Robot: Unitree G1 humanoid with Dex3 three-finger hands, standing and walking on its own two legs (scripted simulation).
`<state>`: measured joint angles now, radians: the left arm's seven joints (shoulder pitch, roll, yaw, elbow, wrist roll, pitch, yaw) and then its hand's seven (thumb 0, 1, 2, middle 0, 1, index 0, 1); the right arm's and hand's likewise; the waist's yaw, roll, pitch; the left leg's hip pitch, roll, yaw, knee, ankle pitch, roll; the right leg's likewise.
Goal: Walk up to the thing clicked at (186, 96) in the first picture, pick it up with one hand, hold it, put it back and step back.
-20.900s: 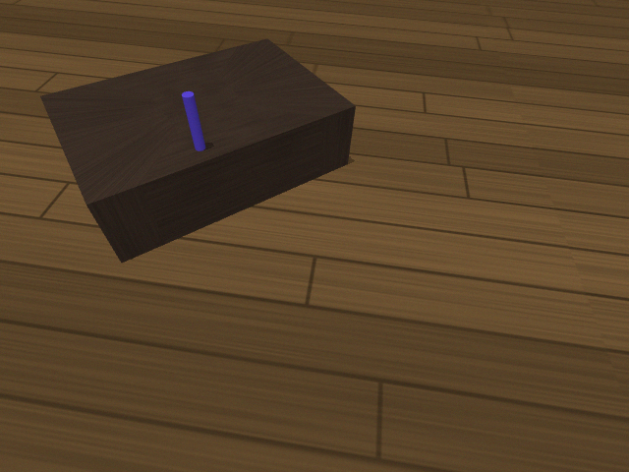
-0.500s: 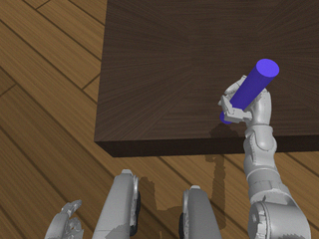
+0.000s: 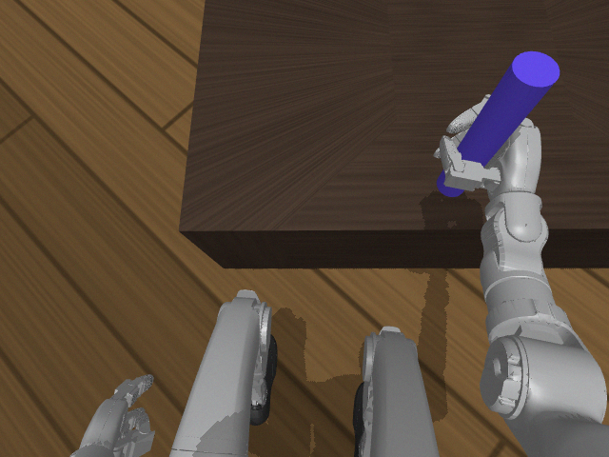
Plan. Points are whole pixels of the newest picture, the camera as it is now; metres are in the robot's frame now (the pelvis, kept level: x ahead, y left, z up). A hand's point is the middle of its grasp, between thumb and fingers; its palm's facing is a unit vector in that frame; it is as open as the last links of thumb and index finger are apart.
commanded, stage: crouch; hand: right
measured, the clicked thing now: (482, 140) +0.49 -0.15 +0.03
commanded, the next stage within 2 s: lower in 0.12 s
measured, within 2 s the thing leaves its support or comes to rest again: neither
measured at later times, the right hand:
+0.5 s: hand (443, 171) +0.50 -0.13 -0.07, palm faces -0.04 +1.00 -0.01, open 5.1 cm
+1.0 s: hand (432, 182) +0.50 -0.13 -0.11, palm faces -0.03 +1.00 -0.02, open 5.1 cm
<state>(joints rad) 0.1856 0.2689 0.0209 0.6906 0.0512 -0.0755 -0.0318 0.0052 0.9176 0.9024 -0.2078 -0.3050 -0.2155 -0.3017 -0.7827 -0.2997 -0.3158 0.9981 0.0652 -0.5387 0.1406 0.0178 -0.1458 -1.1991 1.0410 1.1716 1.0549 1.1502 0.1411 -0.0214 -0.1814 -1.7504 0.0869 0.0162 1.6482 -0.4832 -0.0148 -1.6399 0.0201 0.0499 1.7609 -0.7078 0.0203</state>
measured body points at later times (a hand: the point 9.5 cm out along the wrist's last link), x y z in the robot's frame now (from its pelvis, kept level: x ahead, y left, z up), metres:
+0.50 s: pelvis -0.01 +0.00 -0.05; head +0.20 -0.02 +0.35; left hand +0.06 +0.28 -0.18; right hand +0.50 -0.19 -0.06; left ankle +0.11 +0.14 -0.50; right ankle +0.04 -0.13 -0.50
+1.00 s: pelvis -0.02 -0.01 -0.10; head +0.20 -0.03 +0.29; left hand +0.04 +0.27 -0.22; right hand +0.50 -0.19 -0.11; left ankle +0.11 +0.14 -0.50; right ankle +0.04 -0.13 -0.50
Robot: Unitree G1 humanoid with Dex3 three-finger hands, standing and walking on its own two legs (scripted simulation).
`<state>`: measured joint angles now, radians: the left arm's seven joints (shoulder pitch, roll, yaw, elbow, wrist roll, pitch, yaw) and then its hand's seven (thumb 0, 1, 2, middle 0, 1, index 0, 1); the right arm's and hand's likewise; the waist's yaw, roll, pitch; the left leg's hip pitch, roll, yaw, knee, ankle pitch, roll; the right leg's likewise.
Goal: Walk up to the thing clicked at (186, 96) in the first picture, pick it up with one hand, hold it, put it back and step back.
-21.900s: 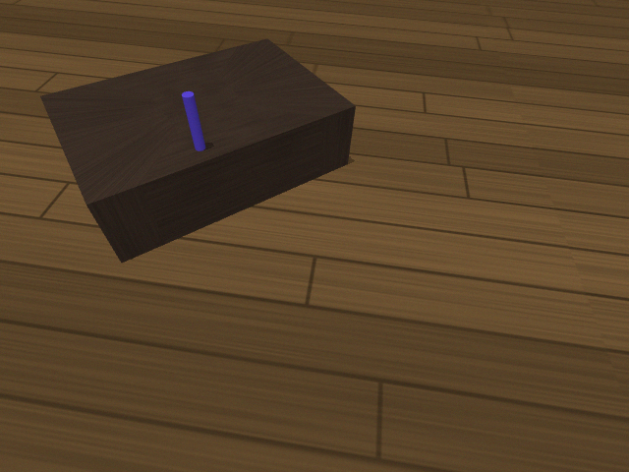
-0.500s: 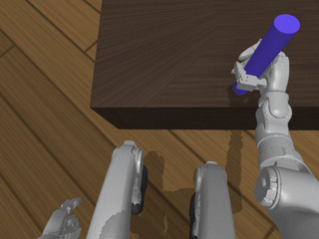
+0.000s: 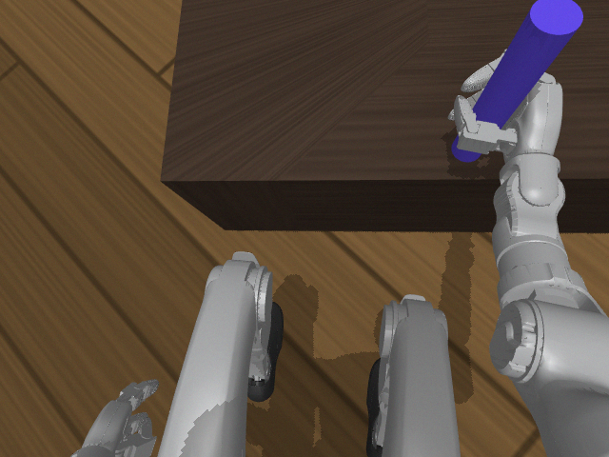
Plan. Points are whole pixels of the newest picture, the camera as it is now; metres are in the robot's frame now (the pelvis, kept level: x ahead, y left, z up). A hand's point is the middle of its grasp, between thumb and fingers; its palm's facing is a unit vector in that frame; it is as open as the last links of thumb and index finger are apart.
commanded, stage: lower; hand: right
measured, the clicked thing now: (499, 99) +0.53 -0.13 +0.01
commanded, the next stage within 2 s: loosen in 0.12 s
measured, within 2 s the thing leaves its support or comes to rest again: neither
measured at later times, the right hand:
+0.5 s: hand (478, 111) +0.53 -0.12 -0.02, palm faces -0.04 +1.00 -0.03, open 5.6 cm
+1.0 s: hand (486, 104) +0.54 -0.13 -0.01, palm faces +0.00 +1.00 -0.04, open 12.6 cm
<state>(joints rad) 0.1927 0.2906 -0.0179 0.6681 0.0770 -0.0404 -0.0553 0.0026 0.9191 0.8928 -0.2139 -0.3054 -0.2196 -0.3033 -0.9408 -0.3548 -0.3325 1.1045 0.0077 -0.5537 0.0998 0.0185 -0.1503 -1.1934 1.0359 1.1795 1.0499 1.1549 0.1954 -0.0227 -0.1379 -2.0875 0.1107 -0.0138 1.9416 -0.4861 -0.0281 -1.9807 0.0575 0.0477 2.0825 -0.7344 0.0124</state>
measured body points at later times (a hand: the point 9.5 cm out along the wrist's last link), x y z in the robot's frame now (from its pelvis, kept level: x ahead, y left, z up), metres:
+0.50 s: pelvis +0.00 +0.00 -0.01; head +0.22 -0.03 +0.38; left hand +0.06 +0.28 -0.14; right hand +0.53 -0.17 -0.01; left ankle +0.13 +0.15 -0.40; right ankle +0.06 -0.12 -0.40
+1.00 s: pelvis +0.00 +0.00 -0.01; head +0.23 -0.02 +0.38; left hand +0.06 +0.28 -0.13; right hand +0.54 -0.18 -0.01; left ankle +0.13 +0.15 -0.40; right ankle +0.06 -0.12 -0.40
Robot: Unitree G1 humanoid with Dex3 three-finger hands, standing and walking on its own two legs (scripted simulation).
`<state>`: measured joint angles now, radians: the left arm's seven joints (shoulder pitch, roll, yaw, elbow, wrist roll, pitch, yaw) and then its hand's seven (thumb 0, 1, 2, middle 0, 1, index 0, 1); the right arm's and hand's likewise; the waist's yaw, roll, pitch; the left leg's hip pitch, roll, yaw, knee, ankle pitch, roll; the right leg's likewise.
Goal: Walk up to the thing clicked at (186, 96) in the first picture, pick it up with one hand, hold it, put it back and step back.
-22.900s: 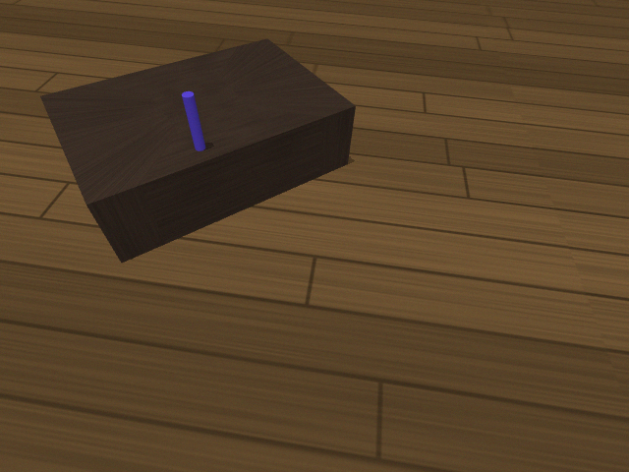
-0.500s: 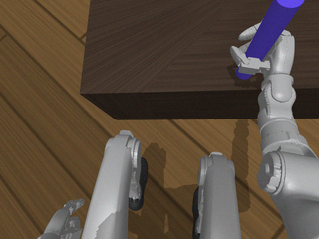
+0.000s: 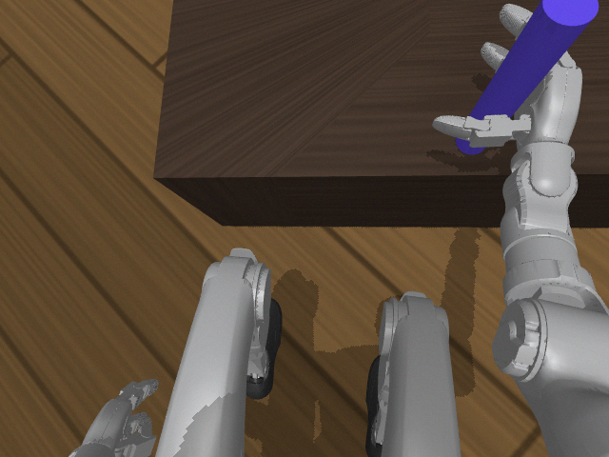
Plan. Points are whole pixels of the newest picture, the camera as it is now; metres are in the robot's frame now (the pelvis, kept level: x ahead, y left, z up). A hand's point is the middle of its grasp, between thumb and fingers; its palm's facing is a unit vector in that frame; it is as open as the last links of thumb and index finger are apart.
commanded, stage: withdraw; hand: right
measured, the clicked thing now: (507, 91) +0.53 -0.14 +0.01
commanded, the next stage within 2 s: rise in 0.20 s
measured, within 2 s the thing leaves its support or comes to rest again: neither
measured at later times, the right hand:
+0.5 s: hand out of the picture +0.54 -0.24 +0.11, palm faces +0.07 +0.96 -0.26, open 17.1 cm
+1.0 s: hand out of the picture +0.44 -0.22 +0.18, palm faces +0.08 +0.94 -0.33, open 17.2 cm
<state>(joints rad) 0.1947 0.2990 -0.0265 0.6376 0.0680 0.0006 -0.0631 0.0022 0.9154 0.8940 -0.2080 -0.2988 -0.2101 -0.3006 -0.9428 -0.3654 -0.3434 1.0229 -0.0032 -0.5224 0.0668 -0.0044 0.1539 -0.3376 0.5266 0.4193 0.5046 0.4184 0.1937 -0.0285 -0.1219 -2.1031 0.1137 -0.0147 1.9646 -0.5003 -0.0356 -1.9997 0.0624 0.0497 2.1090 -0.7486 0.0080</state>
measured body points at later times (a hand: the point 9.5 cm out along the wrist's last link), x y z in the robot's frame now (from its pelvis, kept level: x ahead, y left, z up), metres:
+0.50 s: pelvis +0.02 +0.00 +0.12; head +0.22 -0.02 +0.52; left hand +0.06 +0.29 +0.01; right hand +0.53 -0.30 +0.12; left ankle +0.13 +0.15 -0.39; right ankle +0.06 -0.12 -0.39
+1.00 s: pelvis +0.08 +0.01 +0.28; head +0.19 -0.01 +0.71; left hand +0.11 +0.28 +0.17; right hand +0.43 -0.26 +0.21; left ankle +0.13 +0.15 -0.39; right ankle +0.06 -0.12 -0.39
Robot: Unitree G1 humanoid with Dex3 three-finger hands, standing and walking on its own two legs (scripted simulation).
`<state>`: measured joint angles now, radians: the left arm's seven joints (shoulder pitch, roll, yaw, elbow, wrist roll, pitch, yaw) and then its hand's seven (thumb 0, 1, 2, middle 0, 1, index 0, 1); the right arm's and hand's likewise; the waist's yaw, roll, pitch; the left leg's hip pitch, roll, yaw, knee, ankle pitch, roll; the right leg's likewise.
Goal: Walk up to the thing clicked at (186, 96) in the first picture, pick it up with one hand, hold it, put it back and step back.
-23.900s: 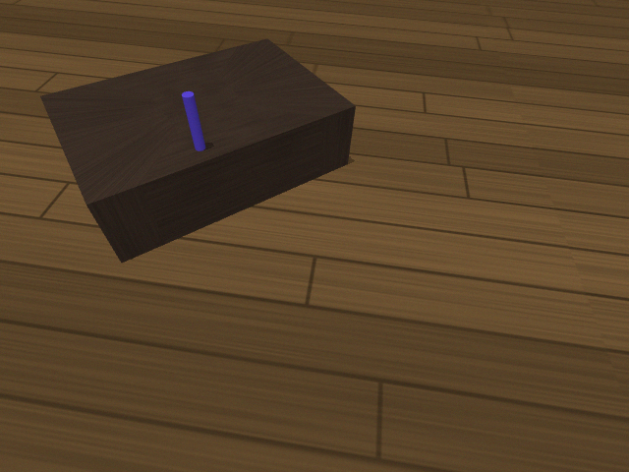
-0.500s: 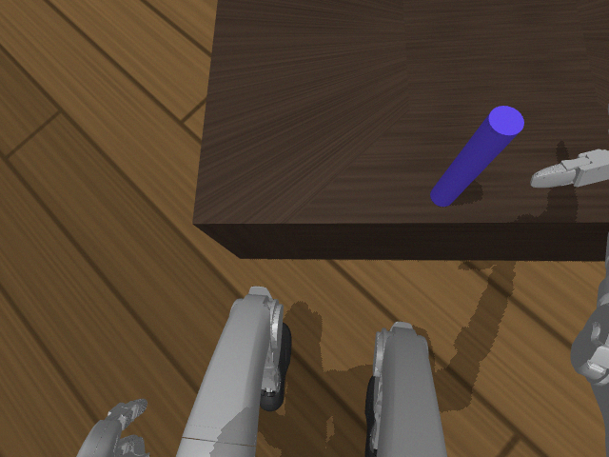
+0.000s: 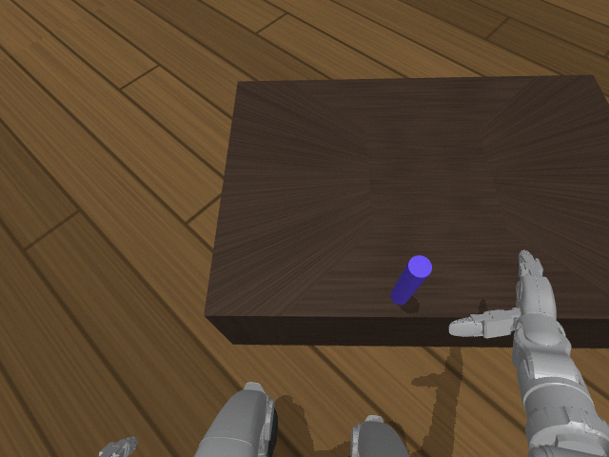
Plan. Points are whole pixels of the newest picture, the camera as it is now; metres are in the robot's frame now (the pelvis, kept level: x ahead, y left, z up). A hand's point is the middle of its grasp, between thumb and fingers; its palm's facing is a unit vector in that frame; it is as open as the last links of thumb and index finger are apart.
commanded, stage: home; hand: right
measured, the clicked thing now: (408, 283) +0.43 -0.16 -0.26
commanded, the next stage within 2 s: none
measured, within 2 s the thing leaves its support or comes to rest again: neither
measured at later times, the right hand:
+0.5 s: hand (456, 426) +0.18 -0.16 -0.05, palm faces +0.15 +0.96 -0.24, open 17.4 cm
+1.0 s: hand out of the picture +0.15 -0.20 -0.08, palm faces +0.00 +0.95 -0.32, open 17.4 cm
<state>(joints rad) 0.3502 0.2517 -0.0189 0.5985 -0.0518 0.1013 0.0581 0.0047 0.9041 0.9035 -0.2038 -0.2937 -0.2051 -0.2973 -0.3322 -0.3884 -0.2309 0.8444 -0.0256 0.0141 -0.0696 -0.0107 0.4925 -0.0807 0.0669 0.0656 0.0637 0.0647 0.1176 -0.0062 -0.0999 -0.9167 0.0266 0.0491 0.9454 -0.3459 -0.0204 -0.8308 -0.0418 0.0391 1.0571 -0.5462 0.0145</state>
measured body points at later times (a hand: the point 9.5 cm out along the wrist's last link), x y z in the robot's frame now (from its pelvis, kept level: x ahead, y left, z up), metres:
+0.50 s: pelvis +0.03 +0.02 +0.03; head +0.05 +0.02 +0.48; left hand +0.22 +0.24 -0.04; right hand +0.17 -0.21 -0.03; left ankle +0.06 +0.14 -0.67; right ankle -0.03 -0.12 -0.67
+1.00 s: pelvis +0.01 +0.01 +0.04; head +0.03 +0.01 +0.49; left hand +0.14 +0.27 -0.07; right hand +0.15 -0.25 -0.05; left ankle +0.06 +0.14 -0.67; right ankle -0.03 -0.12 -0.67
